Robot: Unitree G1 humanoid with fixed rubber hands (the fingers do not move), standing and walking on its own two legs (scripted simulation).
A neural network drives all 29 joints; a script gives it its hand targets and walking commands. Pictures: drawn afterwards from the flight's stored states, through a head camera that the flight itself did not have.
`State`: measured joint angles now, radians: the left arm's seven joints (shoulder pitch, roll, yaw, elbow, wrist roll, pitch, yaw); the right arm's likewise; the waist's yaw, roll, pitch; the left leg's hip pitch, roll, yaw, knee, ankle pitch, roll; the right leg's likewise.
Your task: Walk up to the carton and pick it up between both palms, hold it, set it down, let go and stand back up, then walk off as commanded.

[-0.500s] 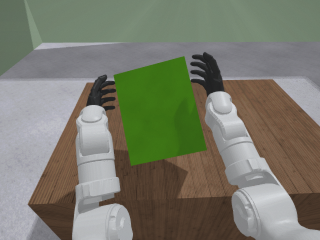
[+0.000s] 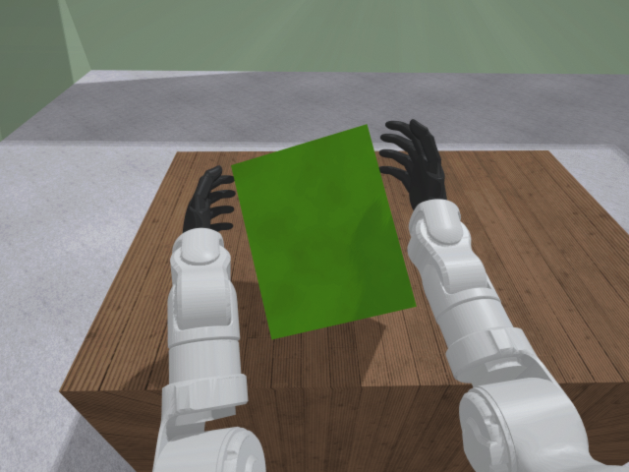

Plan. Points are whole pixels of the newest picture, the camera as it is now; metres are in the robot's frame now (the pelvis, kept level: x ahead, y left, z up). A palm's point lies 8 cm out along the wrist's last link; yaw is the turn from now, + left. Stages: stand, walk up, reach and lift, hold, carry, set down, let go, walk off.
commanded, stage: set down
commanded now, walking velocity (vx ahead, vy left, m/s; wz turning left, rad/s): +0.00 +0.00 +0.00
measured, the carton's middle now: (328, 236) +0.44 -0.02 +0.10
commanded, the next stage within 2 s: none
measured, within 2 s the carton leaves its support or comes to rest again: neither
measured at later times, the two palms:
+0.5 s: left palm (208, 226) +0.38 +0.14 +0.17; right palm (419, 176) +0.42 -0.13 +0.21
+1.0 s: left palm (206, 226) +0.39 +0.14 +0.17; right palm (411, 167) +0.44 -0.12 +0.21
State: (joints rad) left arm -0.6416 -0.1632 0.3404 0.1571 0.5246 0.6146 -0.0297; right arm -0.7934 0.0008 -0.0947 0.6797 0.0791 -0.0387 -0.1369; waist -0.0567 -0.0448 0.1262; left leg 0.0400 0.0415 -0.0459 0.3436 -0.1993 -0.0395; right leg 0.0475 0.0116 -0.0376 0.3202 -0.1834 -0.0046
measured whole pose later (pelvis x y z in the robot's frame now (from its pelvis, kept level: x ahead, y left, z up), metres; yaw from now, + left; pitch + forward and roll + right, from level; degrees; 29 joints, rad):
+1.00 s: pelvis +0.02 +0.00 +0.00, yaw +0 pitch -6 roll +0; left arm -0.65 -0.22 0.35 0.24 0.52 0.50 0.11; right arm -0.95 -0.05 -0.21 0.90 0.03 -0.02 0.03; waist -0.01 -0.04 0.07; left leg -0.01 0.04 -0.04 0.32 -0.21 -0.04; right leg -0.01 0.01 -0.03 0.32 -0.20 -0.01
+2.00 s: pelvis +0.03 +0.00 +0.00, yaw -1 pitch -3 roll +0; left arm -0.65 -0.28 0.41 0.24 0.52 0.47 0.11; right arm -0.96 -0.07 -0.22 0.93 0.01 -0.02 0.06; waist 0.00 -0.04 0.03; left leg -0.04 0.04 -0.03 0.32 -0.21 -0.04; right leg -0.05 0.01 -0.03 0.32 -0.21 -0.01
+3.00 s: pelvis +0.05 -0.03 +0.01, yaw -2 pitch +4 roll +2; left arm -0.58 -0.27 0.40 0.35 0.52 0.24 0.07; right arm -0.88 -0.08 -0.22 0.96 -0.05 -0.12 0.02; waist 0.04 -0.04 0.00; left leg -0.15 0.05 0.00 0.32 -0.14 -0.04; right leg -0.15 0.02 -0.01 0.30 -0.21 -0.04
